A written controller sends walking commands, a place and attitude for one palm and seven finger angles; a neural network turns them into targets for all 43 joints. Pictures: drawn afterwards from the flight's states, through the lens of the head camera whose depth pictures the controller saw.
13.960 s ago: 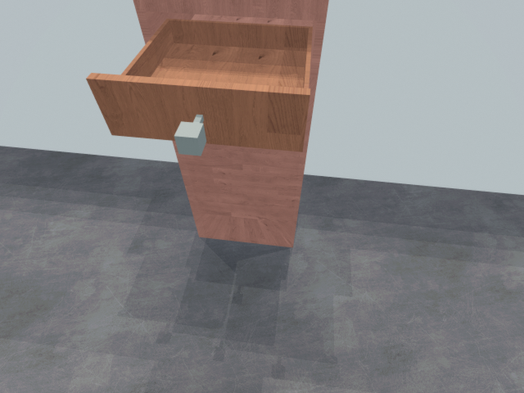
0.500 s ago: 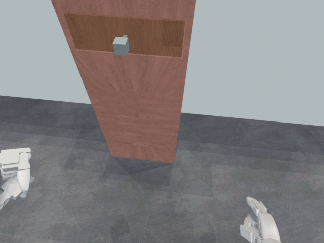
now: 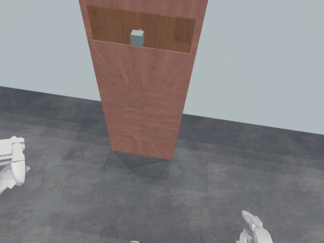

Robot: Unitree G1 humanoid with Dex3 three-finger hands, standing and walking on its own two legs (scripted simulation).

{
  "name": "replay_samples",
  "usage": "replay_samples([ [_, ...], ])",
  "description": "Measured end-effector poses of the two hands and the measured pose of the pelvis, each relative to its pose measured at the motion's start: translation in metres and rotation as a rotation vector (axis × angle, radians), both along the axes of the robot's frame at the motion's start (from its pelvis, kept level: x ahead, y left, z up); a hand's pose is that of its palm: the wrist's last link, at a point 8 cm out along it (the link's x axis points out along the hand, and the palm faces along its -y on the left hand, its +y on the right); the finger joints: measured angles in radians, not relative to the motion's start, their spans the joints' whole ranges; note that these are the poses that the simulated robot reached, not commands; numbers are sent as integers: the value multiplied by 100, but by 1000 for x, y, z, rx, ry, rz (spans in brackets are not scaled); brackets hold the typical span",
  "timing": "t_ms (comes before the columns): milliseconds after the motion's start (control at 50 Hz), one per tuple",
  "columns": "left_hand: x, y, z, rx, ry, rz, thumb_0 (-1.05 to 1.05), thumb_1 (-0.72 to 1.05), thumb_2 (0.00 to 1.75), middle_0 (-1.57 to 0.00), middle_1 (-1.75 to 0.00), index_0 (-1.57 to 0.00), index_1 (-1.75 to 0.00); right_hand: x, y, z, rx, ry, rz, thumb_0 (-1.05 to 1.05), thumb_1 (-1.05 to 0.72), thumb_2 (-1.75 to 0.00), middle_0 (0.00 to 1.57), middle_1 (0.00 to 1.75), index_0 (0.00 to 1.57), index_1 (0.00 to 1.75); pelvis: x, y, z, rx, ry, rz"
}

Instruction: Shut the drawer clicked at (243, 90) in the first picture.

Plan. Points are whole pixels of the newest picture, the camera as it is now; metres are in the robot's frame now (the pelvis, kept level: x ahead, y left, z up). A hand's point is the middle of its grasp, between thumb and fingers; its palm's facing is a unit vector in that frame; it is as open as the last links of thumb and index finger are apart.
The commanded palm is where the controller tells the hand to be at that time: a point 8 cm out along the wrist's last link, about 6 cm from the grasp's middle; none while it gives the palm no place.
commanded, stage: step back with the hand held close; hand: left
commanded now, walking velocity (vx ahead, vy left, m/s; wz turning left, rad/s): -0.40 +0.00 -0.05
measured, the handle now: (138, 35) +0.75 +0.12 +0.13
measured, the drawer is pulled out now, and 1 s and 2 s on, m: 0.00 0.00 0.00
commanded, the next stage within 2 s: stop stepping back and stand still in 0.32 s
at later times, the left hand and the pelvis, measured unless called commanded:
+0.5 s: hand out of the picture +0.09 +0.23 +0.18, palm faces +0.32 -0.85 -0.41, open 3.2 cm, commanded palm +0.06 +0.27 +0.18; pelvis -0.09 +0.00 -0.01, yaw -4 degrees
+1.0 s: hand out of the picture +0.03 +0.26 +0.16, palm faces +0.35 -0.81 -0.47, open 3.2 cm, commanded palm -0.01 +0.29 +0.18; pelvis -0.16 +0.02 +0.01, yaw -4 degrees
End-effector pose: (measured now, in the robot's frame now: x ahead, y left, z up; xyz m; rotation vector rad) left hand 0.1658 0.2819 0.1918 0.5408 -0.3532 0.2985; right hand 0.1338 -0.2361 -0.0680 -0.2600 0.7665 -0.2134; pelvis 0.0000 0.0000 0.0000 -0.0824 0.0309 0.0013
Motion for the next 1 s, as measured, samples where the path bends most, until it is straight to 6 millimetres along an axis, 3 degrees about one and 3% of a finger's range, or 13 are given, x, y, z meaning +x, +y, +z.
replay_samples([
  [80,-14,-4,3,-4,15,-1,1,89,90,-141,-159,-141,-160,-6,6,1,35,-13,23,2,-90,-90,20,30,20,30,-10,-5,2,17,54,-32],
  [160,-23,-24,-9,-7,65,-64,1,89,90,-141,-159,-141,-160,-10,3,-9,59,-29,58,1,-90,-90,20,30,20,30,-35,-11,-5,59,80,-85],
  [280,-38,-43,-6,1,68,-178,1,89,90,-141,-159,-141,-160,-37,-8,-10,59,-22,6,1,-90,-90,20,30,20,30,-62,-13,-6,24,9,-84],
  [400,-77,-30,6,37,7,-169,1,89,90,-141,-159,-141,-159,-67,-24,5,14,-104,-32,2,-90,-90,20,30,20,30,-84,-12,-11,14,-39,-59],
  [480,-104,-12,1,-20,-9,-90,1,89,90,-141,-159,-141,-160,-88,-29,8,-20,-83,-60,1,-90,-90,20,30,20,30,-88,-3,-7,39,-36,-69],
  [560,-111,12,-18,-100,4,8,1,89,90,-141,-159,-141,-160,-103,-21,7,-70,-34,-60,2,-90,-90,20,30,20,30,-89,10,-6,36,-13,-53],
  [620,-106,25,-29,-141,17,38,1,89,90,-141,-159,-141,-160,-107,-5,3,-78,-7,-20,2,-90,-90,20,30,20,29,-105,20,-7,51,-15,-31],
  [660,-104,25,-28,-143,40,23,1,89,90,-141,-159,-141,-160,-110,11,7,-48,-24,8,2,-91,-90,20,30,20,29,-118,24,-2,62,-27,-51],
  [720,-110,14,-10,-105,49,-54,1,89,90,-141,-159,-141,-160,-119,35,15,18,-68,34,2,-90,-90,20,30,20,30,-131,26,7,52,-34,-52],
  [820,-136,0,18,-21,52,-129,1,89,90,-141,-159,-141,-160,-134,56,21,101,-103,35,2,-90,-90,20,30,20,30,-138,25,15,44,-29,-71],
  [900,-153,8,15,16,121,-37,1,89,90,-141,-159,-141,-160,-142,51,12,123,-88,19,1,-90,-90,21,30,21,30,-143,21,15,59,-20,-65],
  [1000,-169,14,-8,-44,171,79,1,89,90,-141,-159,-141,-160,-151,26,-10,89,-22,27,1,-90,-90,21,30,21,30,-156,17,6,82,-29,-67],
])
